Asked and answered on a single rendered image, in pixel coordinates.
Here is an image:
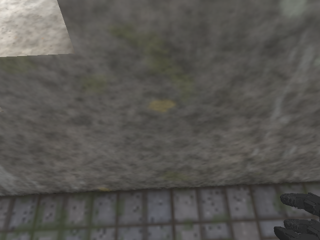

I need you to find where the robot right hand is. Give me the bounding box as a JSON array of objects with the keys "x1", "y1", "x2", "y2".
[{"x1": 274, "y1": 192, "x2": 320, "y2": 240}]

